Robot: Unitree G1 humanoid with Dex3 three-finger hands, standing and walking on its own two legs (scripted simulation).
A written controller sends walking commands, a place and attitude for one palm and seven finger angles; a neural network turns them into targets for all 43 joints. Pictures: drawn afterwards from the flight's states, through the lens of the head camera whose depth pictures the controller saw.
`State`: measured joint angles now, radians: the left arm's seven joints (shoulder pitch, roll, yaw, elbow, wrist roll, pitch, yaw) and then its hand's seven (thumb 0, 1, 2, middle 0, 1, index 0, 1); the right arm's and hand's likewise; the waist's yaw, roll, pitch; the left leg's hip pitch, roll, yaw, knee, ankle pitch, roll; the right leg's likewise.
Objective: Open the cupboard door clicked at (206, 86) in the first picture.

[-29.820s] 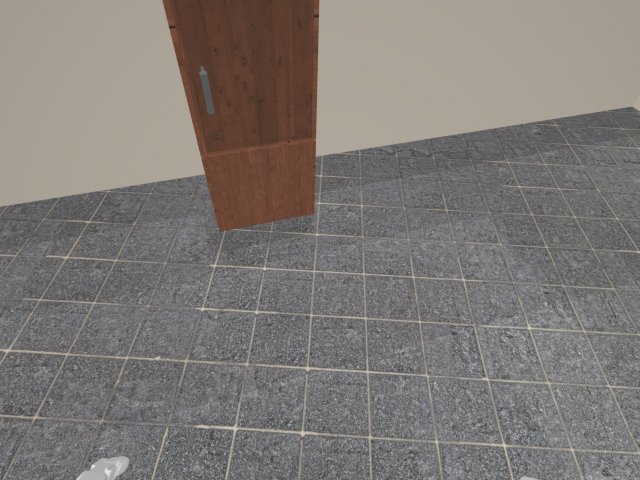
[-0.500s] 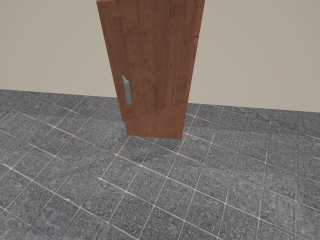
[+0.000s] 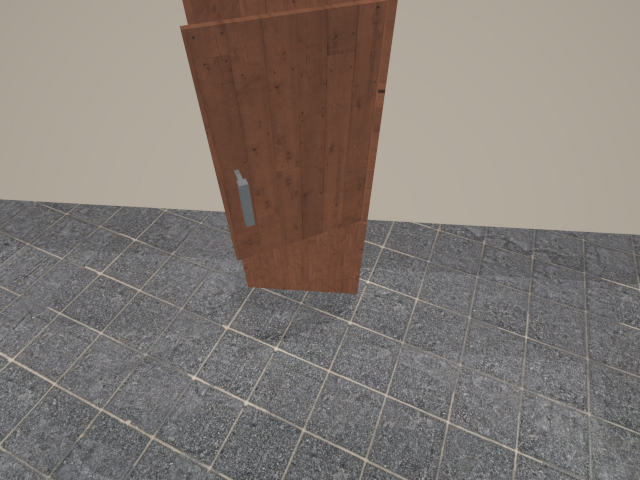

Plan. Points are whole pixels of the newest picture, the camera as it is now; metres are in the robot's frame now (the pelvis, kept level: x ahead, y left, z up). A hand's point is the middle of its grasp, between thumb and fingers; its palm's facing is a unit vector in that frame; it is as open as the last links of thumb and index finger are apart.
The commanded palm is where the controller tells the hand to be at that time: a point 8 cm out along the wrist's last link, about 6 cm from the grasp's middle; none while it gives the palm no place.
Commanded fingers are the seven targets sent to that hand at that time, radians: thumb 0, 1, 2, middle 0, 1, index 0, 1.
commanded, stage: let the arm hang, fingers relaxed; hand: left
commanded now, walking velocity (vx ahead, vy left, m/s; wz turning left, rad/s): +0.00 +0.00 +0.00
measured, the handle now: (243, 198) +0.70 +0.21 -0.12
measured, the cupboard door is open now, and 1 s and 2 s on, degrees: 28 28 28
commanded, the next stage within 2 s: look to check the result in 0.02 s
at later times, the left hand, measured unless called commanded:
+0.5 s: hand out of the picture +0.04 +0.20 -0.17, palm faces +0.02 -0.96 -0.27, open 7.4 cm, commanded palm none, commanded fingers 0.00 0.90 0.90 -0.20 -0.30 -0.20 -0.30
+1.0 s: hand out of the picture +0.07 +0.19 -0.18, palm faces -0.06 -0.97 -0.24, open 7.4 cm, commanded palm none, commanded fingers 0.00 0.90 0.90 -0.20 -0.30 -0.20 -0.30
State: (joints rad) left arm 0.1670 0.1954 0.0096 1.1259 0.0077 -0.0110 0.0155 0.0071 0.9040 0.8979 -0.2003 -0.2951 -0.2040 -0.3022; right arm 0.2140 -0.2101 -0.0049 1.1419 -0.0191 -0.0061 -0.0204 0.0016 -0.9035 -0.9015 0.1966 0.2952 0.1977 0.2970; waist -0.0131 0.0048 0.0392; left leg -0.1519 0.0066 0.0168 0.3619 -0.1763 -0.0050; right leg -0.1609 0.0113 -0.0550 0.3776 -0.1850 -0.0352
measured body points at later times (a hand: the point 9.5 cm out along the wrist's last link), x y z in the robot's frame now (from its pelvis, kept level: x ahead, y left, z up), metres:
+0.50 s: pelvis +0.02 -0.01 +0.00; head +0.03 -0.02 +0.45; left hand +0.04 +0.25 -0.15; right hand +0.05 -0.26 -0.16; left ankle +0.01 +0.12 -0.75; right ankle +0.01 -0.09 -0.75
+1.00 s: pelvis +0.01 -0.01 -0.01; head +0.04 -0.02 +0.44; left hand +0.07 +0.24 -0.16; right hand +0.03 -0.26 -0.16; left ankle +0.01 +0.12 -0.75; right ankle +0.02 -0.09 -0.75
